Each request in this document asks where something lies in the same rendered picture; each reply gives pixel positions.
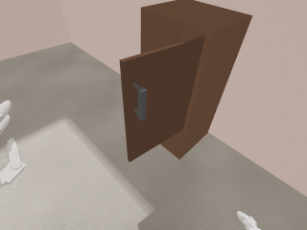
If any cupboard door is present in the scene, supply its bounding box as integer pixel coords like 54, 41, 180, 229
119, 35, 205, 162

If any right robot hand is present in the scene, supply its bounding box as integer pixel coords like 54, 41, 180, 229
237, 211, 261, 230

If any handle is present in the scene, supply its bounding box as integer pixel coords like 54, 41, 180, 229
132, 83, 147, 122

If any left robot hand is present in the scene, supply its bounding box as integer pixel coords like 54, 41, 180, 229
0, 100, 26, 189

